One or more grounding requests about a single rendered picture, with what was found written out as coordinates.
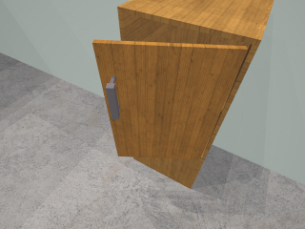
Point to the handle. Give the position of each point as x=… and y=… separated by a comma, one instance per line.
x=112, y=99

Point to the cupboard door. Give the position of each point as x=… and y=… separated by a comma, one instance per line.
x=170, y=94

